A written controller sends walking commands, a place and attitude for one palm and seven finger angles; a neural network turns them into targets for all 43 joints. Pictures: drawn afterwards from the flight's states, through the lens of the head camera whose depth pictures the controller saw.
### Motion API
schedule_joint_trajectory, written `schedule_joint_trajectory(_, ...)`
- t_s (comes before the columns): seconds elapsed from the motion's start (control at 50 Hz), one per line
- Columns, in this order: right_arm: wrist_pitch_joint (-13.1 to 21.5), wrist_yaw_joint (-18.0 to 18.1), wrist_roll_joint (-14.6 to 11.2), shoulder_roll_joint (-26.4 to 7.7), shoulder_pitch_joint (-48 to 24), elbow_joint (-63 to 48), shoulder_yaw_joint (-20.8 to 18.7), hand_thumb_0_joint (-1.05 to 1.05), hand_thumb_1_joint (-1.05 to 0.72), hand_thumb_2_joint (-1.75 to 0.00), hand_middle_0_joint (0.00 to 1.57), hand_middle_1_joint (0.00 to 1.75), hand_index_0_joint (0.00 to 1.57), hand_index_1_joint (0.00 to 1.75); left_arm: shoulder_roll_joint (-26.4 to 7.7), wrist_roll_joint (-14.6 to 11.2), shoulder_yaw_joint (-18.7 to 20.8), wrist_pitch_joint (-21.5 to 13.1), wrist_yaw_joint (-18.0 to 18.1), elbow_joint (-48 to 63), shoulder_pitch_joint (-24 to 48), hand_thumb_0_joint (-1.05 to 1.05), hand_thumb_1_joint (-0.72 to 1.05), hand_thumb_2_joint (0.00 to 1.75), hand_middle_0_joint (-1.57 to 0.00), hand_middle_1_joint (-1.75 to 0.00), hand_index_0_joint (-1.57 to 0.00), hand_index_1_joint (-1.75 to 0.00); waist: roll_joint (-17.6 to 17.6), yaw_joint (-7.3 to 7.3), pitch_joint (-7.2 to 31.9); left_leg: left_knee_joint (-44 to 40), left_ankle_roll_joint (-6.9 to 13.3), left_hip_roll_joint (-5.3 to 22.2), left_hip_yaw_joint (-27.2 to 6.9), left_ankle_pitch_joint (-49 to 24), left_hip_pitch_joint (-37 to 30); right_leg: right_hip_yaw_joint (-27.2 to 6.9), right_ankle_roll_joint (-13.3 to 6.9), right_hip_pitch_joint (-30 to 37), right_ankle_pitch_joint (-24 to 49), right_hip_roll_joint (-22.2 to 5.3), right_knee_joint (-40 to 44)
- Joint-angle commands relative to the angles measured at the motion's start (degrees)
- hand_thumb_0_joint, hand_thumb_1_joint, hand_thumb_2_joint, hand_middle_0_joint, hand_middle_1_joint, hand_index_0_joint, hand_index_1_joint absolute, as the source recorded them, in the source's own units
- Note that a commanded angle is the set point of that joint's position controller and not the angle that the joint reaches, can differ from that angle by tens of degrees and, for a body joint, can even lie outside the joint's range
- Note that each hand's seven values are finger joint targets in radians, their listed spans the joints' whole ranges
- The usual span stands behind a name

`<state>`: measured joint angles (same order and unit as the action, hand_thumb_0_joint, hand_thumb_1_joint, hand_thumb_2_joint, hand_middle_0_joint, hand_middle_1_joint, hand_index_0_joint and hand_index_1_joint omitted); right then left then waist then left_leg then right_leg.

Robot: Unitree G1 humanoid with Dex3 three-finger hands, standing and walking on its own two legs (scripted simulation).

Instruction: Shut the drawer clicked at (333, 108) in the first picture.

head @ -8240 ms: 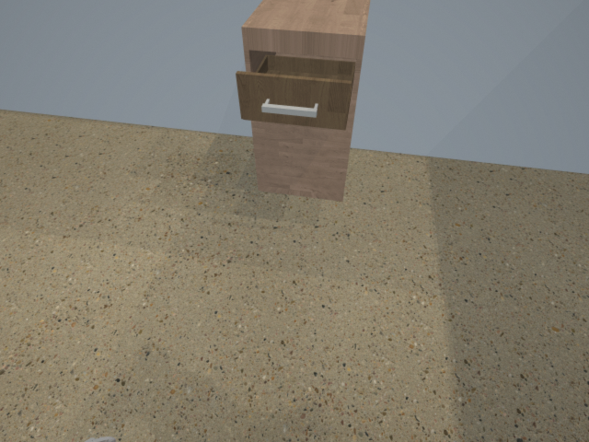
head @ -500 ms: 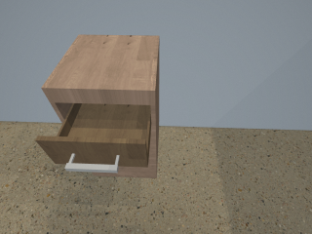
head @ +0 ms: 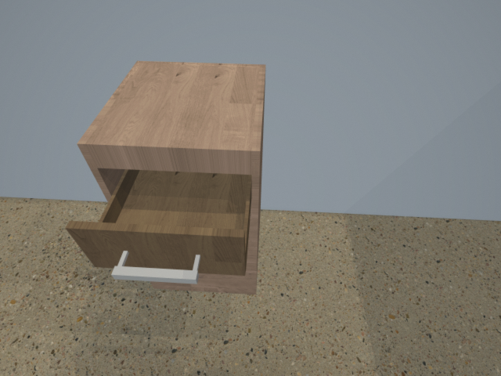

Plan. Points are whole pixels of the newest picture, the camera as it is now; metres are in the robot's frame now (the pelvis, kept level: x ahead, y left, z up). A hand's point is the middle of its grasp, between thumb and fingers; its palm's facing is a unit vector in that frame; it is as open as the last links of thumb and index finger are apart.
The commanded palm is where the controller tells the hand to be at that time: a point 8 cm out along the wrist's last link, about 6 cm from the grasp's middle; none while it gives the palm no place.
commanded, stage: look again from close up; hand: left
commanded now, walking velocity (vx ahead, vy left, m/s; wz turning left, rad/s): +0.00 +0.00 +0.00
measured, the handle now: (158, 266) +0.38 +0.23 -0.15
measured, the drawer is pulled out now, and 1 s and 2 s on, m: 0.19 0.19 0.19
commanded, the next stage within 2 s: raise the hand and make a fist in 0.30 s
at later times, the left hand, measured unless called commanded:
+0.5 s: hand out of the picture +0.09 +0.23 -0.11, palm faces +0.17 -0.97 -0.17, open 7.3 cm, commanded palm +0.10 +0.27 -0.07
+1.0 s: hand out of the picture +0.14 +0.20 -0.06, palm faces +0.02 -1.00 -0.08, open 5.0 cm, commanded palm +0.13 +0.26 -0.06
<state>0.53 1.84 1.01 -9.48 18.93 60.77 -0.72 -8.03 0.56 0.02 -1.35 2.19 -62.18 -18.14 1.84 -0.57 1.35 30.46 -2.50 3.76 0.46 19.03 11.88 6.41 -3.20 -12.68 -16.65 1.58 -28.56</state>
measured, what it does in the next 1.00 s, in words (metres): lowers itself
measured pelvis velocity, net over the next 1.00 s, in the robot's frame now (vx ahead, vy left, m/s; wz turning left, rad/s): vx -0.06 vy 0.01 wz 0.02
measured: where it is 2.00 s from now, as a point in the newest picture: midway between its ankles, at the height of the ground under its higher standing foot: outside the picture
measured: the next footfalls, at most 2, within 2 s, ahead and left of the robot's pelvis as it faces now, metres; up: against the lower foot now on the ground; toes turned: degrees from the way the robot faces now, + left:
none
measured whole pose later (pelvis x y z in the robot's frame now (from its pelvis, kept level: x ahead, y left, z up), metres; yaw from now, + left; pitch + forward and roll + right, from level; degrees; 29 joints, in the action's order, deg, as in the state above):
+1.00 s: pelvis -0.06 +0.01 -0.11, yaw +1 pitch +16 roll -2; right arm 14.8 2.3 -1.1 -12.5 8.8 28.7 0.6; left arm -12.6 -13.7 7.9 -28.5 -15.8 0.5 -22.8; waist 0.5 2.7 8.7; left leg 73.9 -1.4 2.3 -2.8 32.4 57.9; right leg 8.4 -3.4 -57.6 -30.2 -2.1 -71.3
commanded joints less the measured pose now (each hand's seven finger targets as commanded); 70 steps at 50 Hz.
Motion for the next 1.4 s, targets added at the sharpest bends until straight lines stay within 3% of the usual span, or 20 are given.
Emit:
schedule_joint_trajectory(0.0, 0.9, 0.4, -0.1, -4.6, 2.6, -1.6, -0.2, 0.0, -0.9, -0.9, 0.2, 0.3, 0.2, 0.3, -7.5, -0.2, 1.2, -1.1, 0.8, 2.7, -2.8, 0.0, 0.9, 0.9, -0.2, -0.3, -0.2, -0.3, 0.0, 0.49, -3.1, -3.9, 3.7, 2.0, -1.2, -18.7, 1.5, -7.7, 0.1, 3.8, 24.3, -8.2, 3.0)
schedule_joint_trajectory(0.12, 0.4, 0.1, 0.0, -5.8, -0.1, -1.4, 0.0, 0.0, -0.9, -0.9, 0.2, 0.3, 0.2, 0.3, -7.7, -0.1, 0.8, 0.0, 0.6, 3.5, -0.7, 0.0, 0.9, 0.9, -0.2, -0.3, -0.2, -0.3, -1.1, 0.8, -6.5, -7.4, 4.1, 2.3, -2.1, -13.9, 1.8, -7.7, 1.1, 1.9, 13.3, -7.5, 4.6)
schedule_joint_trajectory(0.36, 0.9, 0.0, -0.3, -6.7, -0.3, 0.5, 0.3, 0.0, -0.9, -0.9, 0.2, 0.3, 0.2, 0.3, -6.9, 0.1, 0.4, 0.4, 0.5, 1.9, -0.7, 0.0, 0.9, 0.9, -0.2, -0.3, -0.2, -0.3, -0.2, 0.81, -4.4, -10.8, 4.6, 3.0, -2.8, -17.2, -1.6, -7.2, 2.3, 3.4, 11.9, -7.3, 5.1)
schedule_joint_trajectory(0.38, 1.5, -0.5, -0.9, -7.7, -3.9, -3.1, 0.2, 0.0, -0.9, -0.9, 0.2, 0.3, 0.2, 0.3, -8.2, 0.7, 0.3, -0.5, 2.5, 0.1, -3.5, 0.0, 0.9, 0.9, -0.2, -0.3, -0.2, -0.3, -6.2, 1.85, -7.6, -0.6, 3.1, 4.1, -0.8, -26.0, 3.3, -8.9, 2.5, 1.1, 30.1, -10.1, 3.8)
schedule_joint_trajectory(0.4, 9.9, 1.4, -3.8, -15.7, -4.3, -22.7, -1.9, 0.0, -0.9, -0.9, 0.2, 0.3, 0.2, 0.3, -21.9, -10.1, 11.2, -12.5, 1.7, 88.8, 40.9, 0.0, 0.9, 0.9, -0.22, -0.32, -0.22, -0.32, 5.1, -3.87, 22.1, -6.4, 2.4, -2.4, -2.4, -30.4, -11.6, -4.4, 1.2, 5.8, 25.8, -3.7, -0.4)
schedule_joint_trajectory(0.42, 15.1, 3.3, -2.5, -11.3, -8.1, -20.3, -0.3, 0.0, -0.9, -0.9, 0.2, 0.3, 0.2, 0.3, -16.3, -5.7, 7.5, -9.7, 3.0, 72.8, 10.4, 0.0, 0.9, 0.9, -0.24, -0.34, -0.24, -0.34, 13.0, 1.58, 20.6, -6.9, 1.7, 0.4, -2.3, -37.3, -15.8, -3.5, 0.5, 1.2, 10.5, -2.3, -4.3)
schedule_joint_trajectory(0.44, 17.3, 2.6, -3.4, -8.8, -8.6, -19.7, -0.8, 0.0, -0.9, -0.9, 0.2, 0.3, 0.2, 0.3, -1.8, -8.5, -0.7, -2.3, 4.1, 63.3, -5.1, 0.0, 0.9, 0.9, -0.26, -0.37, -0.26, -0.37, 11.3, -0.57, 11.3, -8.5, -0.6, 0.0, -2.3, -33.9, -8.2, -0.7, 1.7, -5.7, 0.9, -2.2, -6.2)
schedule_joint_trajectory(0.46, 17.8, 2.3, -3.3, -10.1, -5.7, -18.1, -1.0, 0.0, -0.9, -0.9, 0.2, 0.3, 0.2, 0.3, 0.9, -9.6, -1.7, -2.5, 3.2, 62.9, -1.1, 0.0, 0.9, 0.9, -0.28, -0.39, -0.28, -0.39, 4.2, -2.38, 3.1, -6.8, 0.2, -0.8, -2.9, -26.1, -2.6, -0.5, 2.4, -9.1, 0.7, -2.3, -5.7)
schedule_joint_trajectory(0.48, 18.7, 1.8, -2.7, -11.7, -7.3, -21.2, -2.0, 0.0, -0.9, -0.9, 0.2, 0.3, 0.2, 0.3, -2.7, -9.9, 1.4, -5.6, 2.4, 64.0, 3.8, 0.0, 0.9, 0.9, -0.3, -0.41, -0.3, -0.41, 2.7, -2.87, -3.2, -4.0, 0.7, -1.7, -4.0, -16.9, 3.7, 0.0, 2.2, -12.2, 0.1, -2.4, -4.2)
schedule_joint_trajectory(0.5, 19.0, 1.4, -1.6, -12.7, -6.7, -22.7, -2.6, 0.0, -0.9, -0.9, 0.2, 0.3, 0.2, 0.3, -4.8, -9.3, 4.4, -9.2, 1.0, 61.9, 2.6, 0.0, 0.9, 0.9, -0.32, -0.43, -0.32, -0.43, -2.3, -2.96, -1.6, -0.7, 1.0, -2.8, -4.1, -9.7, 8.6, 0.9, 2.0, -14.3, 0.6, -2.1, -4.3)
schedule_joint_trajectory(0.52, 19.2, 1.0, -1.1, -12.4, -7.2, -24.5, -2.9, 0.0, -0.9, -0.9, 0.2, 0.3, 0.2, 0.3, -2.7, -9.7, 4.7, -13.1, -1.1, 57.2, -3.5, 0.0, 0.9, 0.9, -0.34, -0.45, -0.34, -0.45, -8.8, -1.86, -1.2, 2.5, 1.5, -2.9, -4.0, -5.7, 13.4, 1.7, 2.0, -17.3, -1.6, -1.8, -6.9)
schedule_joint_trajectory(0.56, 20.0, -0.7, -0.8, -11.3, -9.1, -28.6, -3.5, 0.0, -0.9, -0.9, 0.2, 0.3, 0.2, 0.3, 1.6, -10.4, 3.8, -22.0, -6.6, 52.2, -13.2, 0.0, 0.9, 0.9, -0.38, -0.5, -0.38, -0.5, -11.5, 1.65, 4.0, 9.0, 1.2, -3.5, -2.6, -4.0, 19.5, 1.9, 1.4, -21.8, -4.6, -1.2, -14.4)
schedule_joint_trajectory(0.6, 20.3, -2.4, -0.6, -11.2, -10.5, -31.5, -4.4, 0.0, -0.9, -0.9, 0.2, 0.3, 0.2, 0.3, 1.8, -12.0, 4.2, -31.9, -13.1, 52.2, -13.8, 0.0, 0.9, 0.9, -0.42, -0.54, -0.42, -0.54, -10.3, 3.14, 6.7, 16.2, 1.0, -3.9, -1.6, -0.6, 27.8, 0.6, 0.9, -27.9, -7.3, -1.3, -21.8)
schedule_joint_trajectory(0.64, 20.2, -4.2, -0.8, -11.4, -11.1, -34.0, -5.3, 0.0, -0.9, -0.9, 0.2, 0.3, 0.2, 0.3, -4.0, -11.6, 8.8, -39.9, -18.5, 51.6, -14.5, 0.0, 0.9, 0.9, -0.46, -0.58, -0.46, -0.58, -1.7, 4.17, 8.5, 21.9, 0.7, -4.3, -1.0, 0.1, 32.7, -1.2, 0.0, -32.3, -7.0, -1.7, -27.9)
schedule_joint_trajectory(0.7, 18.5, -3.8, -2.2, -12.5, -13.3, -41.3, -5.1, 0.0, -0.9, -0.9, 0.2, 0.3, 0.2, 0.3, -6.4, -13.8, 9.8, -36.0, -20.5, 58.8, -10.1, 0.0, 0.9, 0.9, -0.52, -0.65, -0.52, -0.65, -0.5, 4.88, 14.6, 23.3, 2.0, -5.0, -0.8, 8.2, 36.8, -2.8, 0.4, -33.5, -12.1, -1.7, -30.7)
schedule_joint_trajectory(0.8, 16.3, -0.5, -2.8, -10.8, -9.9, -43.7, -4.1, 0.0, -0.9, -0.9, 0.2, 0.3, 0.2, 0.3, -10.2, -15.2, 11.8, -31.4, -15.6, 79.6, 0.2, 0.0, 0.9, 0.9, -0.62, -0.75, -0.62, -0.75, 3.0, 1.96, 21.0, 28.2, 3.9, -4.5, -1.2, 7.0, 36.8, -6.8, 1.0, -31.9, -12.6, -1.7, -28.5)
schedule_joint_trajectory(0.94, 17.1, 1.7, -2.4, -11.3, -8.8, -38.2, -2.4, 0.0, -0.9, -0.9, 0.2, 0.3, 0.2, 0.3, -10.4, -14.5, 8.5, -30.4, -19.3, 72.7, 4.4, 0.0, 0.9, 0.9, -0.76, -0.91, -0.76, -0.91, -0.6, -3.06, 16.6, 35.1, 4.4, -3.7, -2.0, 5.6, 42.6, -8.6, 1.7, -35.3, -13.1, -1.6, -27.3)
schedule_joint_trajectory(1.1, 16.6, 2.1, -3.4, -9.7, -10.3, -38.7, -2.6, 0.0, -0.9, -0.9, 0.2, 0.3, 0.2, 0.3, -13.9, -18.2, 17.3, -22.4, -20.2, 70.6, 1.3, 0.0, 0.9, 0.9, -0.92, -1.08, -0.92, -1.08, -3.0, 1.75, 25.0, 33.3, 4.2, -4.3, -0.8, 0.1, 43.4, -11.6, 3.0, -22.2, -8.5, -4.1, -24.4)
schedule_joint_trajectory(1.16, 16.0, 1.8, -3.2, -9.3, -10.1, -37.5, -2.9, 0.0, -0.9, -0.9, 0.2, 0.3, 0.2, 0.3, -13.1, -17.8, 18.0, -23.6, -18.6, 67.4, -0.1, 0.0, 0.9, 0.9, -0.98, -1.14, -0.98, -1.14, -6.3, 1.37, 21.9, 32.7, 4.0, -4.1, -1.0, -0.6, 44.6, -11.5, 3.4, -22.1, -5.0, -4.2, -24.4)
schedule_joint_trajectory(1.38, 16.1, 1.3, -2.8, -10.4, -8.9, -36.7, -4.1, 0.0, -0.9, -0.9, 0.2, 0.3, 0.2, 0.3, -11.8, -16.9, 14.9, -29.3, -18.9, 69.5, -2.0, 0.0, 0.9, 0.9, -1.2, -1.38, -1.2, -1.38, -0.7, 0.5, 21.6, 29.9, 4.2, -4.1, -1.2, -3.7, 37.9, -6.2, 2.2, -26.8, -1.0, -2.9, -27.7)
